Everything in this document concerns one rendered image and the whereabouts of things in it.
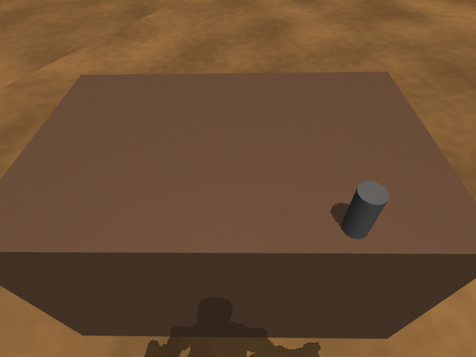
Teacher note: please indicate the can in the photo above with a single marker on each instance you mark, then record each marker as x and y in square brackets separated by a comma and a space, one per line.
[367, 203]

